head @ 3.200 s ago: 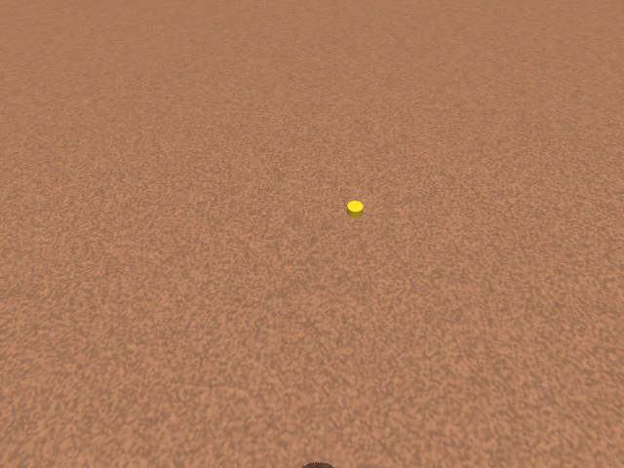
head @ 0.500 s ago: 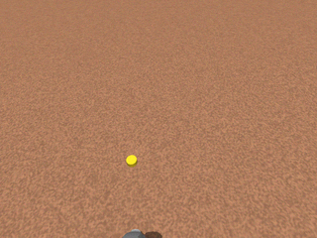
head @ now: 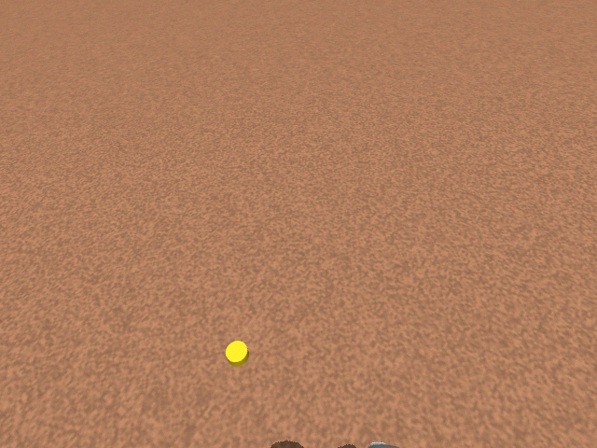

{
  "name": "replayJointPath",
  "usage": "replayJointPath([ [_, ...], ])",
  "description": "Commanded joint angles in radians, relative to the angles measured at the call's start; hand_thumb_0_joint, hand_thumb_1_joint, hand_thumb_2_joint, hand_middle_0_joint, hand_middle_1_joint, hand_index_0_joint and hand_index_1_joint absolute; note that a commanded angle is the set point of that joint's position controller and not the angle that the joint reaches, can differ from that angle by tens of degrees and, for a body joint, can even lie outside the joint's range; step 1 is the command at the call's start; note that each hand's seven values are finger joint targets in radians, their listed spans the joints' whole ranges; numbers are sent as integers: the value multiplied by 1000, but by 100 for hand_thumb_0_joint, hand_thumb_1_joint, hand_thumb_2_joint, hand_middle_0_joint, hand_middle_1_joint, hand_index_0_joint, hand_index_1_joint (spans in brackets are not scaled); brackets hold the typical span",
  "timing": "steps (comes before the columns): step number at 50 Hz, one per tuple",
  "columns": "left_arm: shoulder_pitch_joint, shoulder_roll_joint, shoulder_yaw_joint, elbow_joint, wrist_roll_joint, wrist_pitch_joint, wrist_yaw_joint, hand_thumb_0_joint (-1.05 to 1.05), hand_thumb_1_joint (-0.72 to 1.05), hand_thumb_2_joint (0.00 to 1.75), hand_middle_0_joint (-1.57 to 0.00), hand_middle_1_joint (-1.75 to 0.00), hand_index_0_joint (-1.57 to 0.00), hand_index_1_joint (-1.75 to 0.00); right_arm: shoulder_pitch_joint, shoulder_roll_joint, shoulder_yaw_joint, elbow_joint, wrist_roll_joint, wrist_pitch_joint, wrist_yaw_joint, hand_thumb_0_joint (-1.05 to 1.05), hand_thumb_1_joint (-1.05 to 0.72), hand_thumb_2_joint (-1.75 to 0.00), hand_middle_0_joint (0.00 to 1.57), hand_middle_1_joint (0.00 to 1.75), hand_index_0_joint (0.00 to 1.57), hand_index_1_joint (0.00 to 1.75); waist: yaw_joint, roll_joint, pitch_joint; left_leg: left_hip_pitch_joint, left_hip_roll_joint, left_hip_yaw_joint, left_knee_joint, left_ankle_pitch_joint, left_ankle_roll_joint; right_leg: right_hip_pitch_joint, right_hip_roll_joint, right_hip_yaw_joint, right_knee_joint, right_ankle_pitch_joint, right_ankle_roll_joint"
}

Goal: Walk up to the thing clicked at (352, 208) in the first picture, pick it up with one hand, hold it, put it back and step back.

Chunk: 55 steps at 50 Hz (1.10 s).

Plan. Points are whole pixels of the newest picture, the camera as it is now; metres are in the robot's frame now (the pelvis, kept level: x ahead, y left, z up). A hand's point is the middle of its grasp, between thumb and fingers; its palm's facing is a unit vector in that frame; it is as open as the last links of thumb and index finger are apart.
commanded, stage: walk up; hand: left
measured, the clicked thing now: (237, 353) +0.56 +0.25 -0.75
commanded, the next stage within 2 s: none
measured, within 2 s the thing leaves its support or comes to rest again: neither
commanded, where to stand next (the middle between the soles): +0.17 +0.01 m, yaw +1 degrees
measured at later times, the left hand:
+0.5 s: hand out of the picture +0.16 +0.28 -0.16, palm faces +0.02 -0.94 -0.35, open 7.4 cm
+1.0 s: hand out of the picture +0.11 +0.28 -0.14, palm faces +0.02 -0.93 -0.36, open 7.4 cm
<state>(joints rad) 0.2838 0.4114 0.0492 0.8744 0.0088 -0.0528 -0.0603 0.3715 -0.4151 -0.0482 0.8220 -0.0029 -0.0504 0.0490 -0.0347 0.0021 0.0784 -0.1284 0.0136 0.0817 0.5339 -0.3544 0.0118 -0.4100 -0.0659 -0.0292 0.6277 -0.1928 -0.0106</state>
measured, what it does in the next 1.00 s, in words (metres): steps on the spot: right foot, then left foot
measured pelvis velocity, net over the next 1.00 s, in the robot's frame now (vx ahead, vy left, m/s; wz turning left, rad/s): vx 0.07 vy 0.01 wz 0.03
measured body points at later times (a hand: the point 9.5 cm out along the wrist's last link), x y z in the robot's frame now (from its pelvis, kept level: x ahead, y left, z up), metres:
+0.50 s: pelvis +0.07 +0.01 -0.01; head +0.10 +0.03 +0.44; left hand +0.16 +0.33 -0.14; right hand +0.15 -0.30 -0.13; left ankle +0.13 +0.14 -0.73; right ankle +0.10 -0.12 -0.73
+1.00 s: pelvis +0.07 +0.01 +0.01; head +0.07 +0.00 +0.46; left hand +0.11 +0.32 -0.12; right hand +0.18 -0.28 -0.12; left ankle +0.13 +0.14 -0.73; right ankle +0.07 -0.12 -0.73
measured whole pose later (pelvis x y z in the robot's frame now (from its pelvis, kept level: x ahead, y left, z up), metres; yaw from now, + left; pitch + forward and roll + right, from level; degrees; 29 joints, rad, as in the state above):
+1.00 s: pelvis +0.07 +0.01 +0.01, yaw +2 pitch -3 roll -1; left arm 0.16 0.36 0.00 1.13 0.01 -0.02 -0.02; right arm 0.08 -0.35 0.00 1.10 0.00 0.00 0.03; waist 0.02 0.04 0.05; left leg -0.26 0.03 0.00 0.44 -0.14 -0.01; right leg -0.13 -0.01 -0.02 0.42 -0.24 0.02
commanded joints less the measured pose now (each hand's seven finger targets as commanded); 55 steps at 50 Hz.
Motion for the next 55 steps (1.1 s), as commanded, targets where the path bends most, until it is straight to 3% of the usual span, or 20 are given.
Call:
replayJointPath([
  [1,153,218,83,-14,8,-50,39,0,90,90,-20,-30,-20,-30,-31,-166,-45,-102,6,-13,-13,0,-90,-90,20,30,20,30,104,-74,-93,-260,131,-109,144,143,121,408,26,31,-142,2,-30],
  [2,196,295,106,-21,18,-58,51,0,90,90,-20,-30,-20,-30,13,-110,-24,-111,9,-15,-13,0,-90,-90,20,30,20,30,116,-281,-139,-368,31,-33,401,6,74,474,-167,322,-274,-164,-88],
  [3,147,314,94,-53,8,-62,59,0,90,90,-20,-30,-20,-30,64,-102,-19,-78,4,3,-22,0,-90,-90,20,30,20,30,79,-245,-84,-451,-56,-92,501,-172,23,412,-342,612,-381,-169,-134],
  [4,103,331,92,-57,-5,-52,60,0,90,90,-20,-30,-20,-30,46,-207,-48,-57,-3,15,-38,0,-90,-90,20,30,20,30,80,-190,-60,-440,-16,-129,562,-196,30,358,-371,657,-365,-141,-204],
  [5,91,307,87,-65,-10,-48,60,0,90,90,-20,-30,-20,-30,29,-228,-56,-41,-4,18,-43,0,-90,-90,20,30,20,30,73,-165,-35,-451,7,-158,586,-186,31,319,-340,601,-356,-68,-208],
  [8,19,253,67,-69,-13,-50,69,0,90,90,-20,-30,-20,-30,49,-189,-50,10,13,25,-35,0,-90,-90,20,30,20,30,33,-149,-20,-389,20,-188,527,-59,18,255,-203,272,-333,116,-118],
  [14,-32,196,43,-77,7,-36,77,0,90,90,-20,-30,-20,-30,-15,-132,-33,40,5,35,-38,0,-90,-90,20,30,20,30,41,-172,-62,-243,7,-125,284,18,-24,176,-148,69,-232,434,-168],
  [17,-61,215,41,-71,1,-16,78,0,90,90,-20,-30,-20,-30,-66,-130,-34,51,1,29,-44,0,-90,-90,20,30,20,30,48,-204,-81,-169,14,-75,181,95,-25,147,-176,74,-160,481,-175],
  [20,-116,215,34,-71,-14,12,77,0,90,90,-20,-30,-20,-30,-51,-152,-46,83,-7,20,-53,0,-90,-90,20,30,20,30,12,-142,-97,-43,-7,-57,30,215,8,64,-167,90,-56,281,-140],
  [21,-114,196,27,-67,-17,20,77,0,90,90,-20,-30,-20,-30,-46,-175,-50,88,-12,15,-56,0,-90,-90,20,30,20,30,5,-86,-96,-31,19,-101,-28,275,20,48,-143,87,-14,188,-107],
  [23,-46,127,6,-46,-36,38,78,0,90,90,-20,-30,-20,-30,-155,-258,-52,53,-20,4,-58,0,-90,-90,20,30,20,30,71,165,-100,-77,277,-473,-180,292,132,6,45,-2,132,-217,-20],
  [24,-42,172,19,-3,-33,50,86,0,90,90,-20,-30,-20,-30,-198,-286,-54,54,-7,5,-55,0,-90,-90,20,30,20,30,58,216,-99,-159,326,-524,-189,218,216,83,35,37,193,-363,-17],
  [25,-62,191,21,17,-24,51,85,0,90,90,-20,-30,-20,-30,-224,-262,-52,60,-11,8,-56,0,-90,-90,20,30,20,30,54,192,-88,-199,306,-518,-195,187,219,108,23,56,213,-366,-18],
  [27,-77,180,24,40,-24,49,76,0,90,90,-20,-30,-20,-30,-245,-221,-33,63,-17,10,-59,0,-90,-90,20,30,20,30,52,218,-90,-190,228,-376,-170,217,174,105,24,60,183,-355,-23],
  [31,-31,139,11,109,-17,28,78,0,90,90,-20,-30,-20,-30,-294,-185,-13,84,-1,18,-55,0,-90,-90,20,30,20,30,87,193,-160,-107,179,-278,-48,363,104,231,34,23,-159,-87,-12],
  [34,-122,205,14,111,4,7,86,0,90,90,-20,-30,-20,-30,-276,-132,7,104,16,22,-52,0,-90,-90,20,30,20,30,39,35,-170,-117,107,-203,-23,315,35,255,-77,185,-218,51,-48],
  [35,-188,225,12,107,4,10,76,0,90,90,-20,-30,-20,-30,-255,-149,-1,128,14,25,-52,0,-90,-90,20,30,20,30,5,7,-147,-35,84,-185,-64,162,29,141,-92,187,-203,-37,-57],
  [39,-177,159,-10,150,-5,12,64,0,90,90,-20,-30,-20,-30,-359,-176,-5,153,-1,28,-39,0,-90,-90,20,30,20,30,35,26,-41,-99,130,-254,-176,-76,47,106,-31,124,-282,-245,-33],
  [49,-205,170,-4,195,1,2,61,0,90,90,-20,-30,-20,-30,-346,-148,3,229,-3,22,-33,0,-90,-90,20,30,20,30,29,-38,-48,-34,88,-198,-199,67,9,146,-60,150,-383,-178,-22],
  [55,-209,161,-5,210,-5,3,67,0,90,90,-20,-30,-20,-30,-339,-140,9,257,0,16,-39,0,-90,-90,20,30,20,30,36,-14,-107,-14,105,-187,-210,264,8,268,-59,110,-351,45,-10],
])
